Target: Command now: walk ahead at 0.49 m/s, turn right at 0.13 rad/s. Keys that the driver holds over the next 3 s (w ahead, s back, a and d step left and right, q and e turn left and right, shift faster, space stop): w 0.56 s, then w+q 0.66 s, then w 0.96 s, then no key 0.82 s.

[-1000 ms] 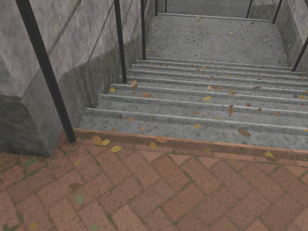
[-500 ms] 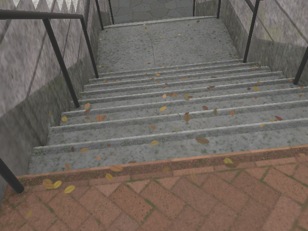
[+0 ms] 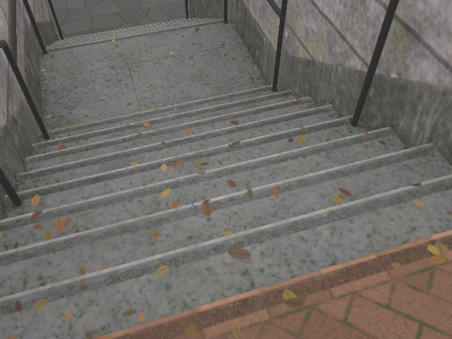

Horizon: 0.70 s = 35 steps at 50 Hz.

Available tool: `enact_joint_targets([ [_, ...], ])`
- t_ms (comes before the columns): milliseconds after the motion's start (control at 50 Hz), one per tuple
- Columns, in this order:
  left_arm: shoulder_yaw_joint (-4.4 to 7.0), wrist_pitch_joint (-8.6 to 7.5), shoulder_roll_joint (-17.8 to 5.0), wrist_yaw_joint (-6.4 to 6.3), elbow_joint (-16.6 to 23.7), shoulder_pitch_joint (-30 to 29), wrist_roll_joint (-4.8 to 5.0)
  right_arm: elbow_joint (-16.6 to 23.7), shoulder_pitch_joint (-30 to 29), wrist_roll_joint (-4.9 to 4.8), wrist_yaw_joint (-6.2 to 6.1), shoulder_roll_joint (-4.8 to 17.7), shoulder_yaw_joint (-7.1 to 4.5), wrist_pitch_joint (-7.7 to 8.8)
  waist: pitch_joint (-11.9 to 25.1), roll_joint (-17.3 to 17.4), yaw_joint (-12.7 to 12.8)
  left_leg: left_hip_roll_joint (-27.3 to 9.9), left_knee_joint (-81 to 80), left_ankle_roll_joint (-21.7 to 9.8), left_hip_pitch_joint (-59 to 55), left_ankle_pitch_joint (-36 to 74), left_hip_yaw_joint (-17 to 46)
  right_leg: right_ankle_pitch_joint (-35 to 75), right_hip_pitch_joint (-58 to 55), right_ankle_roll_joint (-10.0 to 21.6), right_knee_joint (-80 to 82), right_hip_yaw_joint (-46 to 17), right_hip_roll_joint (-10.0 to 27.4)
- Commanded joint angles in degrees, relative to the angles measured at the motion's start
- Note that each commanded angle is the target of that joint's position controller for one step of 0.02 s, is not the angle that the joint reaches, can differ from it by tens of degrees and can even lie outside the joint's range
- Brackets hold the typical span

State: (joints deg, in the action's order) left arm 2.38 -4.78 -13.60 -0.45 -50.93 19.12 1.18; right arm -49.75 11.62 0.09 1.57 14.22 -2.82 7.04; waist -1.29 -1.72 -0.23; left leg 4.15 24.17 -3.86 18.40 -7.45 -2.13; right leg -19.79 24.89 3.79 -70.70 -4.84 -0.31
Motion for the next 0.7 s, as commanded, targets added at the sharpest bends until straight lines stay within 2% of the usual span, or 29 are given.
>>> enact_joint_targets([
  [20,1.14,-0.22,-3.1,-0.29,3.38,2.88,-0.23,1.51,1.13,0.38,0.31,3.19,-0.22,0.53,2.14,5.13,1.64,-15.68,-15.54,-10.91,-7.04,0.96,18.46,3.82,9.65,-0.16,2.16,-0.93,6.89],
  [40,1.04,-0.02,-2.67,-0.38,3.66,2.48,-0.39,0.73,2.44,0.23,0.28,4.06,-0.4,0.6,1.39,5.15,1.68,-15.43,-16.27,-11.29,-5.98,3.27,16.44,4.99,10.23,-0.63,4.56,-0.18,7.38],
  [80,0.88,-0.04,-2.82,-0.61,5.59,-2.16,-1.08,-0.11,4.38,0.19,-0.21,6.44,-0.9,0.5,-0.11,4.31,0.91,-15.7,-17.31,-11.65,-5.8,7.41,14.08,9.81,13.28,-1.81,10.99,0.8,8.2],
  [120,0.51,-0.24,-2.36,-0.41,7.1,-7.19,-1.37,-0.71,6.47,-0.18,-0.74,6.73,-0.91,-0.16,-0.47,3.91,-0.47,-14.94,-17.07,-10.48,-7.42,10.05,11.59,16.57,14.77,-2.06,19.23,1.5,8.21],
  [180,-0.02,-0.68,-1.6,0.2,8.39,-12.88,-1.01,-1.7,9.51,-0.89,-1.08,7.58,-0.85,-0.95,-0.86,4.85,-2.41,-13.04,-15.59,-8.16,-7.82,10.88,7.63,24.47,11.0,-2.07,30.73,3.65,6.1],
  [260,-0.23,-0.8,-2.27,1.38,10.55,-18.98,-0.25,-3.5,13.98,-1.46,-0.98,8.09,-0.82,-1.9,-2.74,5.14,-4.51,-15.7,-12.77,-8.07,-11.88,8.51,8.83,22.6,9.51,-1.81,36.83,4.65,4.22],
  [300,0.15,-1.11,-3.54,1.97,11.41,-19.18,-0.09,-3.95,14.45,-1.49,-1.21,8.98,-1.1,-2.58,-2.87,5.4,-3.68,-17.71,-10.26,-7.49,-15.23,9.72,10.16,17.97,8.3,-0.55,39.24,4.73,3.56],
  [320,0.46,-1.36,-4.35,2.09,11.23,-17.62,-0.08,-3.98,13.82,-1.54,-1.41,9.7,-1.29,-2.86,-2.2,5.95,-2.33,-18.23,-8.41,-6.88,-16.21,12.5,10.34,15.93,5.44,0.24,40.57,5.23,2.85],
  [340,1.23,-1.57,-5.73,2.04,10.15,-13.23,-0.23,-3.71,12.56,-1.47,-1.61,10.05,-1.29,-3.28,0.07,6.24,0.48,-17.0,-3.29,-5.83,-16.57,20.78,9.13,14.64,-0.81,1.32,42.36,6.63,1.14],
  [360,2.75,-1.7,-8.55,1.76,7.28,-3.44,-0.45,-3.46,11.85,-1.26,-1.73,8.82,-0.8,-3.62,5.82,5.44,4.8,-13.65,8.13,-4.09,-14.37,26.46,6.33,15.18,-12.64,2.99,42.53,6.63,0.84],
  [380,4.13,-1.58,-13.77,1.27,5.36,8.11,-1.3,-1.78,12.13,-0.12,-1.89,6.2,0.34,-3.36,15.52,-1.6,8.41,-9.41,28.58,-1.5,-3.32,13.13,2.51,17.32,-29.7,7.78,41.9,-7.33,13.09],
  [400,4.48,-1.13,-16.83,1.82,4.22,10.39,-1.35,-1.52,19.59,-0.66,-1.36,-1.84,2.43,-1.74,21.78,-16.74,4.54,0.27,46.56,1.45,18.14,-23.26,3.71,8.14,-45.56,17.16,49.52,-33.38,23.86],
  [420,3.21,-0.8,-10.83,1.9,4.4,9.63,-0.64,-2.09,16.96,-2.03,-1.21,5.42,0.85,-0.56,18.59,-11.25,6.26,-2.81,52.72,0.83,25.43,-24.66,9.7,-0.06,-43.22,15.71,53.17,-36.04,22.82],
  [440,2.33,-0.61,-8.18,1.69,5.17,5.02,-0.46,-0.35,11.4,-2.88,-1.21,8.49,-0.15,-0.1,10.32,-8.43,5.43,-5.68,53.18,0.23,28.01,-19.81,8.03,2.58,-35.68,12.86,53.74,-27.0,20.79],
  [460,1.72,-0.4,-6.67,1.65,6.27,0.34,-0.89,0.35,8.32,-2.27,-1.69,8.2,-0.29,-0.25,7.11,-2.93,3.72,-8.22,50.64,0.46,25.5,-14.35,6.86,8.41,-27.99,11.09,54.75,-20.39,18.26],
  [480,1.3,-0.42,-5.35,1.81,6.76,-2.63,-1.41,0.59,7.22,-1.31,-1.98,7.32,-0.62,-0.74,4.33,-1.48,2.05,-9.83,46.7,0.92,23.03,-10.64,6.59,13.28,-21.75,10.07,56.19,-15.34,15.55],
  [500,0.95,-0.64,-4.21,1.98,6.68,-3.78,-1.82,0.44,8.48,-1.1,-2.02,6.31,-0.76,-1.57,3.65,-2.27,0.23,-11.12,43.88,1.15,19.58,-8.49,6.87,16.3,-17.97,9.48,57.51,-11.83,13.69],
  [540,1.15,-1.13,-4.32,2.13,5.14,-1.87,-1.81,0.0,9.96,-1.03,-2.33,3.99,-0.67,-3.07,2.99,-2.11,-1.07,-11.42,39.64,1.83,16.6,-7.32,6.17,20.33,-14.5,10.18,59.21,-8.57,12.69],
  [580,1.85,-1.37,-6.71,1.51,4.24,-1.08,-1.91,1.33,6.62,-0.66,-2.7,3.86,-0.8,-3.59,0.76,-1.17,-1.36,-11.49,32.68,2.44,17.96,-2.73,6.19,22.81,-12.47,10.33,60.95,-5.48,12.82],
  [600,2.21,-1.35,-7.71,1.01,3.85,-0.86,-2.08,2.61,2.98,-0.05,-2.39,3.48,-0.69,-3.57,0.37,-1.13,-0.47,-10.92,28.64,2.25,18.53,1.09,6.01,27.55,-12.91,9.59,60.62,-3.4,12.33],
  [620,2.29,-1.21,-8.01,0.59,3.28,-0.32,-2.04,3.16,1.62,0.09,-2.05,2.77,-0.49,-3.49,0.73,-1.33,-0.3,-10.54,24.81,1.86,17.99,5.02,5.94,29.73,-13.39,8.73,60.33,-1.06,11.75],
  [640,2.53,-1.09,-8.5,0.51,2.49,0.51,-2.53,2.93,1.92,0.18,-1.69,1.78,-0.19,-3.56,2.81,-2.12,-0.2,-9.56,24.37,1.85,14.17,8.6,4.84,32.87,-12.77,8.48,59.22,1.8,10.9],
  [660,2.49,-1.09,-8.44,0.31,2.22,0.1,-2.46,3.1,1.37,-0.22,-1.53,2.27,-0.38,-3.69,2.72,-2.22,-0.32,-8.84,22.21,1.63,11.58,11.06,4.71,33.04,-11.22,7.86,59.54,4.23,10.03],
  [680,2.86,-1.59,-9.76,0.35,1.55,1.91,-3.59,0.19,6.36,-0.21,-0.99,4.13,-1.49,-3.74,6.02,-1.49,-1.03,-7.79,30.51,1.74,8.4,16.8,4.48,34.51,-12.12,8.66,55.82,4.21,12.16],
  [700,2.61,-1.74,-8.7,0.43,1.03,2.36,-3.22,0.23,6.33,-0.54,-0.8,4.69,-1.81,-3.94,4.88,-0.9,-0.89,-8.36,32.25,1.35,11.52,14.89,6.04,33.33,-13.24,8.71,54.77,4.24,13.16],
])
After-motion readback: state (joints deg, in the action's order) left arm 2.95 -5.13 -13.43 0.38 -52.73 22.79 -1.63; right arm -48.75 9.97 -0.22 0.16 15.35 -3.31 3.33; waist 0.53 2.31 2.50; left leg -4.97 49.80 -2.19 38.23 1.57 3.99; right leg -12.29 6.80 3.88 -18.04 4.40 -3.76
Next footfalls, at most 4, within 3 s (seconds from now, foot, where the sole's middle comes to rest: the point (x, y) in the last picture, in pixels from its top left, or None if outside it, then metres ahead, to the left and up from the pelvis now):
0.38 right None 0.37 -0.15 -0.77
0.92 left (203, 325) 0.52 0.09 -0.77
1.34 right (242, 261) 0.81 -0.03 -0.94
1.88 left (152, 243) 0.99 0.34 -1.12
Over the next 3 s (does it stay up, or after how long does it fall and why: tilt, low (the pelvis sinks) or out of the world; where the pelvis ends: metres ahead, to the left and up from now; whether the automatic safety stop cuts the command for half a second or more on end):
stays up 1.25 0.36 -0.51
